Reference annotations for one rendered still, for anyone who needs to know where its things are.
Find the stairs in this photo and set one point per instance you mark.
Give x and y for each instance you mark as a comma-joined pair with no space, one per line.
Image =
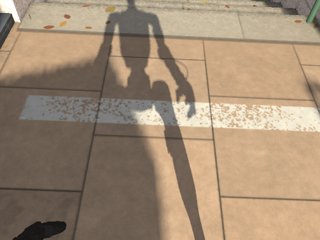
241,6

